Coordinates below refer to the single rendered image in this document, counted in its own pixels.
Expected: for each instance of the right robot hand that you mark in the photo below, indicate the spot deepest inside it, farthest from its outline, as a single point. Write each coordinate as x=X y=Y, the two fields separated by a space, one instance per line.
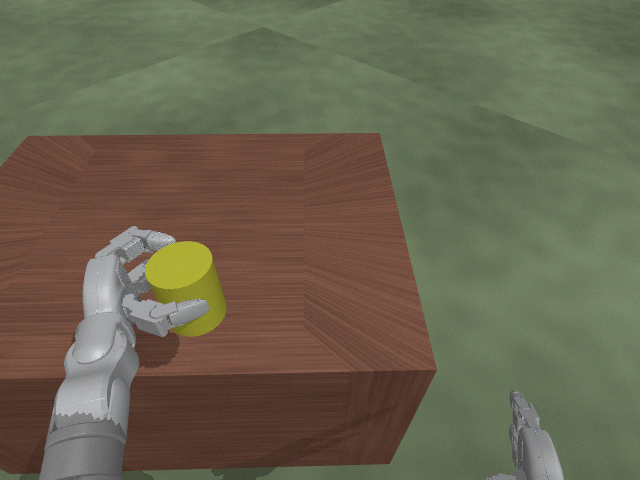
x=533 y=452

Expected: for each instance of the left robot hand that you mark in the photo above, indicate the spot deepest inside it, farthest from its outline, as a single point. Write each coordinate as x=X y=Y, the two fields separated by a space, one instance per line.
x=107 y=288

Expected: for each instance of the left robot arm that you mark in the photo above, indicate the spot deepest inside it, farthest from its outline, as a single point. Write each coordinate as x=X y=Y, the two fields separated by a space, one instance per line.
x=89 y=422

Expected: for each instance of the can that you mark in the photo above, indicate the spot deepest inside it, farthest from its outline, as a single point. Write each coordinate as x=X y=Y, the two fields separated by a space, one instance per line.
x=184 y=271

